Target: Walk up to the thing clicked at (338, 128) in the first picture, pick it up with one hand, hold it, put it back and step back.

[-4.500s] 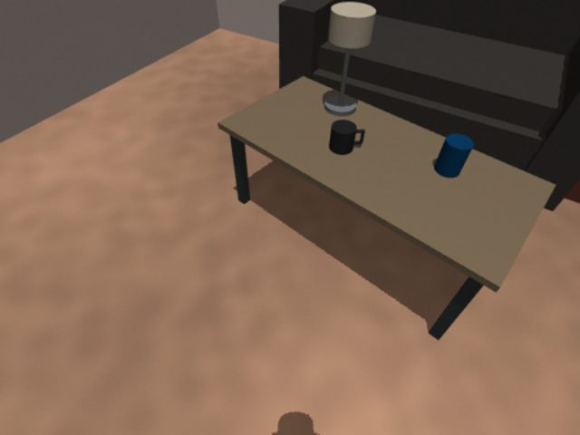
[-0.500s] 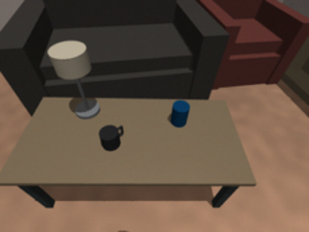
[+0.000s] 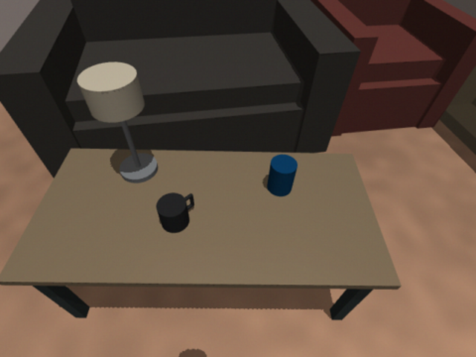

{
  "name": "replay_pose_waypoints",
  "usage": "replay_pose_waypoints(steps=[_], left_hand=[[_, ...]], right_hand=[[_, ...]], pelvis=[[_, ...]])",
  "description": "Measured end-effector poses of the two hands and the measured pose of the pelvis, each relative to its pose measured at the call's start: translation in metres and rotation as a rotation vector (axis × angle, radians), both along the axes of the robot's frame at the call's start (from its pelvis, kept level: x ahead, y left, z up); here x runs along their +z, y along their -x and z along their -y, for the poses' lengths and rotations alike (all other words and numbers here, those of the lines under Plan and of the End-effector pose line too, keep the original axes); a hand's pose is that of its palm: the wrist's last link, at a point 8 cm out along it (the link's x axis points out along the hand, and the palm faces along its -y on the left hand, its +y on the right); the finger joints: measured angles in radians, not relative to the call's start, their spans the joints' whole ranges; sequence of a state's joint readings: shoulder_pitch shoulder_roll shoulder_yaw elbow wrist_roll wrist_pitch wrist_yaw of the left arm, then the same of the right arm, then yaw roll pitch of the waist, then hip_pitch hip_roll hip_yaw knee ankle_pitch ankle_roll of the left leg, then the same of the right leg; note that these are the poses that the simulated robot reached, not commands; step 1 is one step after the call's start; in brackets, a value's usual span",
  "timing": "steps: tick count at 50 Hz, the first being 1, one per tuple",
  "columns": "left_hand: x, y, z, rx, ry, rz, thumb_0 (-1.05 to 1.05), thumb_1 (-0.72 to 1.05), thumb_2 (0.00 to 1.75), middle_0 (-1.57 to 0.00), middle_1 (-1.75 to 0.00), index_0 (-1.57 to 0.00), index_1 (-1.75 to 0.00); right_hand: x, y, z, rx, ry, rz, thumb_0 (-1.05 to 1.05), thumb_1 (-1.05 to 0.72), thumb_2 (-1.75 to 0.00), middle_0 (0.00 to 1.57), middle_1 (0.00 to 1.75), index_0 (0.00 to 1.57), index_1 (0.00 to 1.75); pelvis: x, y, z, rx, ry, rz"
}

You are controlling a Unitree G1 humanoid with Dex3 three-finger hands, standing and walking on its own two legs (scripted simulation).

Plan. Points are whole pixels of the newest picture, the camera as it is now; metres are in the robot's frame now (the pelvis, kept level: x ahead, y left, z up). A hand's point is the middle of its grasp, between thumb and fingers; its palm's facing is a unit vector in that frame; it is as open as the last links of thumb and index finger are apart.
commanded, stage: stand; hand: left
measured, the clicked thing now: (177, 209) +0.59 +0.19 -0.29
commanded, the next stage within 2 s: none
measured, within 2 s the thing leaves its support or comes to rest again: neither
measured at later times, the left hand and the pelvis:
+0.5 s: hand out of the picture +0.08 +0.25 -0.15, palm faces -0.03 -0.94 -0.34, open 7.4 cm; pelvis +0.00 +0.00 +0.00, yaw -1 degrees
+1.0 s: hand out of the picture +0.07 +0.25 -0.15, palm faces -0.04 -0.94 -0.34, open 7.4 cm; pelvis +0.00 +0.00 +0.00, yaw -1 degrees
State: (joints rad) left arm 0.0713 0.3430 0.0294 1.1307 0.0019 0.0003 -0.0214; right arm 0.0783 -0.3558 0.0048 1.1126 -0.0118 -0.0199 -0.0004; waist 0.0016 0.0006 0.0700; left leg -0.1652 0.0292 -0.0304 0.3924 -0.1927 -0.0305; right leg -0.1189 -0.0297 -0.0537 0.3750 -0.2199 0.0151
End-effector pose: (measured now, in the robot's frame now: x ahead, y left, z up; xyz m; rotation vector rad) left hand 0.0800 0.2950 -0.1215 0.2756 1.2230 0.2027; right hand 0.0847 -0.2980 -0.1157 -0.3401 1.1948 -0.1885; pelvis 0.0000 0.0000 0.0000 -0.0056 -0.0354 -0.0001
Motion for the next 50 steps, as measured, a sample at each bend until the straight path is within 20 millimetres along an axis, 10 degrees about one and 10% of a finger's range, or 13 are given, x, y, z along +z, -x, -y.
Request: replay_pose_waypoints(steps=[50], left_hand=[[0.005,0.019,-0.002,-0.03,-0.026,-0.041,0.01,0.91,0.89,-0.2,-0.3,-0.2,-0.3]], right_hand=[[-0.005,0.027,-0.001,-0.029,-0.027,-0.052,0.01,-0.9,-0.9,0.2,0.3,0.2,0.3]], pelvis=[[0.003,0.004,0.0,-0.009,-0.007,-0.001]])
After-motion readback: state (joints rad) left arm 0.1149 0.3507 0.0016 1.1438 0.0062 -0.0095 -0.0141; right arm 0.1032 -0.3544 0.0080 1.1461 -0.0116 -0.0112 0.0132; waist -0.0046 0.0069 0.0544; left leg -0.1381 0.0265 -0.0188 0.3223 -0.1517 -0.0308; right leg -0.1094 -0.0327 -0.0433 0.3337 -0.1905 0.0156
